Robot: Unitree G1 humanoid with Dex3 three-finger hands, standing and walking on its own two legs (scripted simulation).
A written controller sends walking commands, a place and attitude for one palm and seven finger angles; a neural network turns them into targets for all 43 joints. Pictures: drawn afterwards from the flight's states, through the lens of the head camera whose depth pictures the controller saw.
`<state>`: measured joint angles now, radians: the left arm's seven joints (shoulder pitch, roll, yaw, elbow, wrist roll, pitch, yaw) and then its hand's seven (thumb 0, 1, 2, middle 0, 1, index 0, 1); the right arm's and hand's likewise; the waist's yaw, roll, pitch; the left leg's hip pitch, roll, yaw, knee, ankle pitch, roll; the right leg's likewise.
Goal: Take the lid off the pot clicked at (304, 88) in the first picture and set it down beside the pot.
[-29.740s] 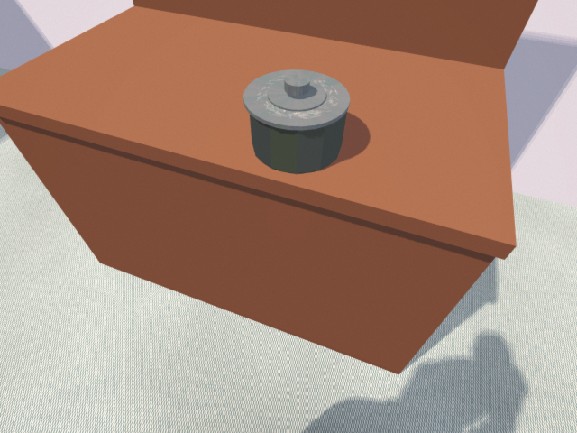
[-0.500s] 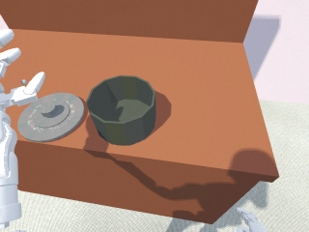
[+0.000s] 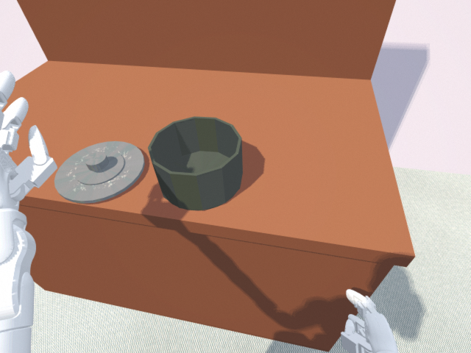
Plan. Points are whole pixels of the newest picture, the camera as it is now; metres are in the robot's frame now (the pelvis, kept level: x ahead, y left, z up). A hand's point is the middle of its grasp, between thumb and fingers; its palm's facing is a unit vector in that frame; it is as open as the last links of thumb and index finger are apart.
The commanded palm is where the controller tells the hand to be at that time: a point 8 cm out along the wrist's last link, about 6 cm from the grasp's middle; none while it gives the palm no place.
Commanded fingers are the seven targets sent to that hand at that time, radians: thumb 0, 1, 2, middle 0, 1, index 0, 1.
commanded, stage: draw the hand back to the body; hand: left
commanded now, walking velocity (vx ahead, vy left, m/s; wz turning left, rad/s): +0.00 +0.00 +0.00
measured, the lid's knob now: (96, 161) +0.48 +0.38 +0.05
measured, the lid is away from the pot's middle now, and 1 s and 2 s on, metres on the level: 0.24 0.24 0.24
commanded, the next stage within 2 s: step back with the hand held close in 0.74 s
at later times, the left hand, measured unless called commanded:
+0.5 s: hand (17, 207) +0.20 +0.27 +0.23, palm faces +0.45 -0.84 -0.31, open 7.4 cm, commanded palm +0.14 +0.31 +0.23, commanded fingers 0.00 0.90 0.90 -0.20 -0.30 -0.20 -0.30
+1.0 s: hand (5, 197) +0.22 +0.29 +0.23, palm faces +0.45 -0.80 -0.40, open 7.4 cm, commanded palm +0.15 +0.32 +0.23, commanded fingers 0.00 0.90 0.90 -0.20 -0.30 -0.20 -0.30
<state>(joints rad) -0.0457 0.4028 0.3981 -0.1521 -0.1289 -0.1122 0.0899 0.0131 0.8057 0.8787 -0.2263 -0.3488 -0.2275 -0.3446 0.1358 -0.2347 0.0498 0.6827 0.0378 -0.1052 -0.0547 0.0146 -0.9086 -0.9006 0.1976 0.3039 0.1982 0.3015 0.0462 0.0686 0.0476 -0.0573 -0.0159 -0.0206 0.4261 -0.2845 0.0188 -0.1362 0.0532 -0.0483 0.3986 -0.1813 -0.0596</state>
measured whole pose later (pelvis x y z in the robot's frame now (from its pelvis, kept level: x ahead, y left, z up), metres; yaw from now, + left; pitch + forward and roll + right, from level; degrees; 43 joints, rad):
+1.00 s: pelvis +0.01 +0.04 +0.00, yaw -1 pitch -2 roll -1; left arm 0.38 0.44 0.49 -0.60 -0.09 -0.21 0.09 0.01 0.89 0.89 -0.21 -0.31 -0.21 -0.30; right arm 0.14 -0.20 0.05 0.60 0.01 -0.07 -0.02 0.02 -0.91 -0.90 0.20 0.30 0.20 0.30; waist 0.04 0.01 0.05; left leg -0.11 -0.05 0.02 0.45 -0.30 0.08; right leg -0.19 0.02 -0.01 0.40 -0.18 0.00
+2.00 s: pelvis -0.16 +0.04 -0.01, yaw -4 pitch +1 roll -4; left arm 0.59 0.53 0.46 -0.79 -0.08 -0.29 0.09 0.02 0.88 0.89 -0.22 -0.31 -0.22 -0.30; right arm 0.19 -0.20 -0.01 0.57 0.02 -0.06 -0.04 0.01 -0.91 -0.90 0.20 0.30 0.20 0.30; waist -0.02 0.00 -0.01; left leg -0.49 0.01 0.01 0.67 -0.23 0.02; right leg -0.21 0.05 -0.01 0.49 -0.30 0.01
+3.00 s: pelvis -0.29 +0.13 +0.00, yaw +1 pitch +1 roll -4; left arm 0.31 0.31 0.19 0.01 0.04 0.00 0.03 0.00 0.90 0.90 -0.20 -0.30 -0.20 -0.30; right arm 0.23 -0.20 -0.02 0.76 -0.03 -0.07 0.00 0.01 -0.90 -0.90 0.20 0.30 0.20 0.30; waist -0.04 0.09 -0.07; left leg -0.33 -0.01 0.01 0.55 -0.23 0.09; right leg -0.44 -0.02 0.02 0.90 -0.52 0.00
